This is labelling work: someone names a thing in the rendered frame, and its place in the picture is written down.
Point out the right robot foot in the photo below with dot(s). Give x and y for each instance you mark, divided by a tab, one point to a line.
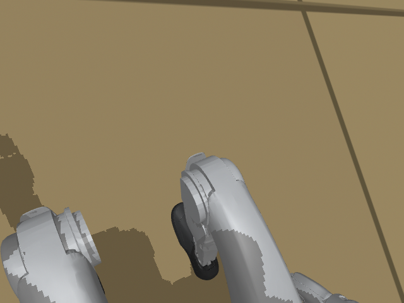
185	239

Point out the right robot hand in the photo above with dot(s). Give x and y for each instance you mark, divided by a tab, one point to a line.
309	290

